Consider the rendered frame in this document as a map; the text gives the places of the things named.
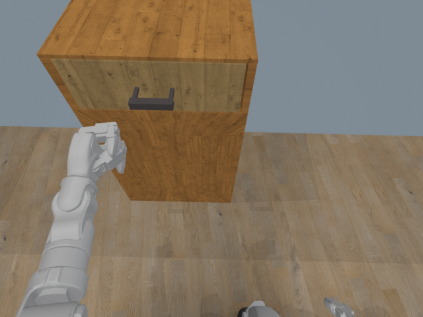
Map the robot right hand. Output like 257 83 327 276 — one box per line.
324 297 355 317

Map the drawer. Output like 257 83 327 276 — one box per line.
51 59 247 112

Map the left robot forearm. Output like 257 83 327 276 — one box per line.
15 176 98 317

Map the robot left hand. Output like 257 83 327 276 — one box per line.
67 122 127 184

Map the cabinet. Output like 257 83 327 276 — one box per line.
37 0 258 203

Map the handle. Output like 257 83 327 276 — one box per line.
128 87 174 111

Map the robot right shin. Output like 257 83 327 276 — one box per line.
247 300 265 309

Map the robot left upper arm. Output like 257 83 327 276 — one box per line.
19 301 88 317

